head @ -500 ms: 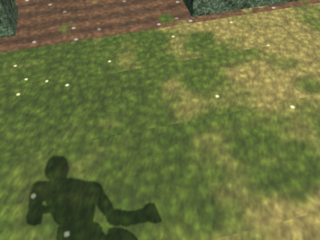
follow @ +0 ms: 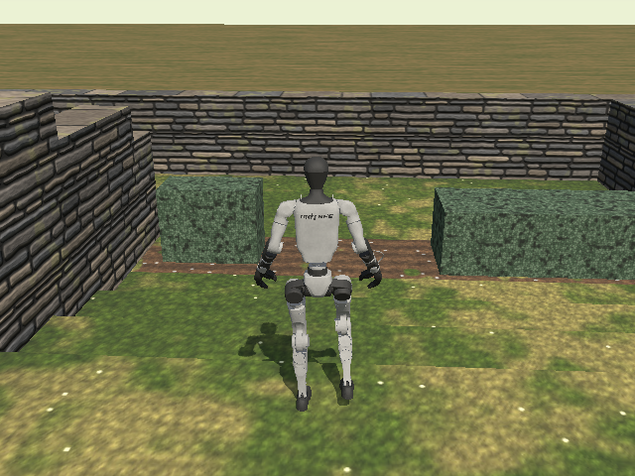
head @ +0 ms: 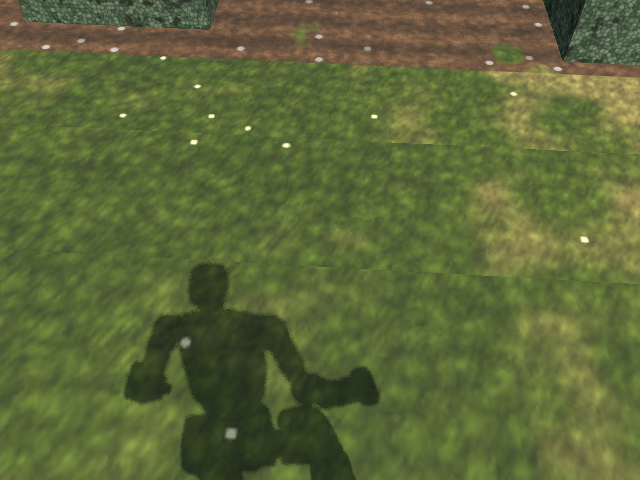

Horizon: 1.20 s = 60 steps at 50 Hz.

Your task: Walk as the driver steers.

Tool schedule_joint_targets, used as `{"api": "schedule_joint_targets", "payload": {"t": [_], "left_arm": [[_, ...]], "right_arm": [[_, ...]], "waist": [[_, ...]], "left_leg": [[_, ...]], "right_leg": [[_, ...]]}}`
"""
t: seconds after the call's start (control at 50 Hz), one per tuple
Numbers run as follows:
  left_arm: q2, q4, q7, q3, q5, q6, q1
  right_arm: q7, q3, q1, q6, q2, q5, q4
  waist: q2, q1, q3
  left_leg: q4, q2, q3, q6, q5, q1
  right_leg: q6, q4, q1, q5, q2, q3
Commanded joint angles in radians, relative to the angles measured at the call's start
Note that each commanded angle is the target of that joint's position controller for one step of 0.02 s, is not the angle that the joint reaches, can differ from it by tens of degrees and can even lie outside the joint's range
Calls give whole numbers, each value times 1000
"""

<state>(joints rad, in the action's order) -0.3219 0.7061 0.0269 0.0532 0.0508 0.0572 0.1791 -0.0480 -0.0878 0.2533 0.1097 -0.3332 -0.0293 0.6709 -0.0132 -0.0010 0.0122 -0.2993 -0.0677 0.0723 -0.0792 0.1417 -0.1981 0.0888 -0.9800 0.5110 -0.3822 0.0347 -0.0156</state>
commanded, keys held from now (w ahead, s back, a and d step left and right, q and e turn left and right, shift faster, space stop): no key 0.92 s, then w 0.08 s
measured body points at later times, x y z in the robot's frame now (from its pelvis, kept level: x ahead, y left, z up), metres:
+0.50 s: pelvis +0.03 -0.04 -0.01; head +0.05 -0.04 +0.43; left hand +0.19 +0.21 -0.11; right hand +0.16 -0.31 -0.12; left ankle +0.00 +0.08 -0.75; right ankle +0.03 -0.16 -0.75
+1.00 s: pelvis +0.04 -0.07 -0.01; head +0.05 -0.07 +0.44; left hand +0.18 +0.21 -0.11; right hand +0.14 -0.34 -0.13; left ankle +0.00 +0.08 -0.75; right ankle +0.03 -0.16 -0.75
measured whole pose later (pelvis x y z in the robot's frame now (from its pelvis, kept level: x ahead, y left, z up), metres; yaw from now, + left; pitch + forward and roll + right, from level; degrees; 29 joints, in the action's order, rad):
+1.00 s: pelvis +0.04 -0.07 -0.01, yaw +3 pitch -1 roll +1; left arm -0.30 0.84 -0.07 0.04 0.02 0.08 0.11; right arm -0.04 -0.03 0.25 0.03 -0.32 -0.02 0.81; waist 0.00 0.01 0.04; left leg -0.49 -0.03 0.11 0.01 0.36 -0.17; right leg -0.05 -0.50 0.21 -0.29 0.00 0.05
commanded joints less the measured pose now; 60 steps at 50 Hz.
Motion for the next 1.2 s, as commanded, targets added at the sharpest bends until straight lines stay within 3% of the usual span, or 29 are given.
{"api": "schedule_joint_targets", "payload": {"t": [0.02, 0.14, 0.18, 0.22, 0.24, 0.26, 0.28, 0.3, 0.32, 0.34, 0.38, 0.44, 0.52, 0.92, 0.94, 0.96, 0.98, 1.0, 1.02, 1.04, 1.06, 1.08, 1.1, 1.14, 1.16, 1.2], "left_arm": [[-89, -3, -19, 14, -3, -15, 73], [-71, 10, -30, -21, -5, -8, 8], [-76, 16, -36, -26, -20, 5, 10], [-74, 15, -46, -34, -45, 18, 2], [-83, -1, -48, -35, -50, 27, 9], [-143, -24, -51, -31, -58, 41, -3], [-122, -26, -73, -46, -62, 48, -72], [-101, -16, -99, -47, -63, 37, -107], [-103, -12, -113, -41, -60, 30, -95], [-109, -13, -116, -35, -58, 27, -87], [-114, -11, -115, -29, -53, 29, -82], [-90, -10, -114, -32, -55, 35, -94], [-85, -13, -120, -26, -56, 33, -122], [-112, 55, -114, 6, -48, 34, -151], [-115, 68, -111, 9, -47, 31, -127], [-161, 83, -99, 30, -34, 26, -78], [-201, 109, -80, 51, -14, 26, -4], [-205, 138, -56, 58, -3, 33, 86], [-170, 143, -30, 46, -10, 44, 122], [-104, 138, -8, 22, -8, 56, 153], [-43, 125, 6, -1, -1, 68, 130], [-14, 110, 14, -14, 3, 72, 88], [-12, 98, 17, -19, -2, 71, 43], [-83, 91, 23, -2, -13, 59, 9], [-119, 102, 15, 7, -10, 47, 31], [-160, 118, -11, 17, 2, 21, 36]], "right_arm": [[-4, -34, -35, 22, -145, 1, -102], [-18, -23, -13, 12, -132, 19, -97], [-28, -14, -49, 2, -131, 26, -95], [-49, 7, -75, -11, -97, 33, -81], [-53, 20, -75, -15, -71, 31, -74], [-49, 27, 21, -20, -41, 35, -69], [-43, 29, 107, -23, -28, 27, -39], [-29, 21, 79, -39, -64, 25, -26], [-22, 16, 32, -48, -88, 33, -30], [-20, 9, 17, -51, -113, 36, -28], [-14, 14, 2, -48, -99, 36, -35], [-5, 20, -6, -46, -73, 39, -30], [-2, 18, 17, -49, -81, 39, -6], [0, 28, 3, -66, -109, 36, 80], [1, 27, 20, -70, -110, 34, 92], [10, 17, 25, -75, -135, 20, 96], [24, 8, 6, -75, -147, -1, 89], [36, 12, -40, -70, -119, -22, 71], [47, 28, -89, -56, -63, -40, 51], [62, 42, -139, -43, -29, -51, 42], [70, 40, -137, -31, -20, -51, 40], [69, 35, -118, -22, -21, -57, 42], [62, 31, -97, -20, -20, -66, 51], [35, 37, -78, -32, 9, -66, 72], [18, 39, -87, -31, 22, -49, 72], [-14, 47, -61, -13, 27, -17, 93]], "waist": [[-75, -16, -78], [-60, 50, -66], [-48, 32, -76], [-25, -5, -87], [-23, -24, -119], [80, 22, -189], [122, 85, -189], [63, 81, -125], [42, 50, -84], [45, 26, -74], [45, 8, -65], [49, 1, -64], [48, 3, -69], [37, 15, -51], [41, 14, -42], [54, -5, -7], [89, -41, 31], [132, -81, 60], [175, -103, 88], [184, -136, 96], [168, -110, 69], [150, -70, 69], [119, -35, 80], [98, -11, 89], [100, -10, 89], [80, 7, 103]], "left_leg": [[34, 278, 182, -202, -411, 52], [-43, 289, 261, -193, -226, 80], [-78, 266, 266, -179, -212, 37], [-118, 214, 263, -133, -217, -31], [-143, 175, 259, -86, -193, -53], [-187, 83, 179, 12, -21, -65], [-178, 34, 80, 91, 119, -30], [-137, 47, 61, 109, 92, 28], [-132, 41, 68, 93, 52, 12], [-130, 37, 77, 73, 38, -36], [-111, 39, 84, 58, 38, -89], [-104, 40, 85, 67, 10, -101], [-97, 46, 77, 77, -40, -106], [-76, 67, 46, 98, -42, -49], [-64, 65, 44, 95, 48, -53], [-79, 49, 33, 73, 212, -98], [-143, 36, 23, 56, 367, -182], [-253, 32, 6, 55, 396, -293], [-349, 60, -17, 54, 358, -377], [-525, 105, 18, 55, 403, -432], [-661, 112, 27, 45, 432, -425], [-712, 113, 11, 33, 414, -401], [-647, 113, -25, 26, 380, -360], [-450, 88, -114, 37, 338, -170], [-374, 73, -135, 48, 289, -74], [-186, 59, -135, 41, 33, 45]], "right_leg": [[19, 46, -14, 81, 26, -12], [6, 289, -31, 51, 52, 6], [-5, 397, -111, 131, 35, 37], [-42, 541, -247, 335, 28, 47], [-80, 549, -320, 431, 61, 25], [-220, 557, -406, 659, 191, -98], [-292, 572, -356, 590, 238, -164], [-229, 561, -253, 394, 172, -103], [-164, 554, -224, 301, 115, -50], [-140, 536, -263, 282, 92, -28], [-150, 526, -310, 262, 99, -31], [-166, 523, -349, 287, 106, -39], [-152, 503, -396, 348, 91, -27], [-127, 530, -434, 393, 43, -23], [-135, 560, -433, 275, 46, -34], [-172, 603, -437, 41, 55, -58], [-239, 674, -457, -220, 104, -144], [-324, 760, -516, -368, 209, -306], [-395, 824, -557, -405, 326, -443], [-415, 877, -558, -344, 387, -504], [-394, 890, -544, -275, 373, -474], [-365, 900, -515, -214, 326, -397], [-331, 916, -484, -170, 270, -304], [-271, 913, -381, -98, 177, -137], [-265, 892, -336, -75, 154, -95], [-296, 831, -277, -64, 169, -91]]}}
